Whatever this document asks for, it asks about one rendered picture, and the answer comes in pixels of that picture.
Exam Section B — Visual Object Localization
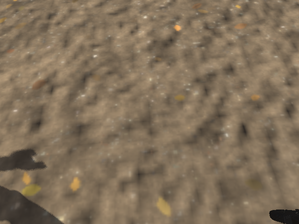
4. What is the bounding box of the robot right hand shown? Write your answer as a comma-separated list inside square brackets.
[269, 209, 299, 224]

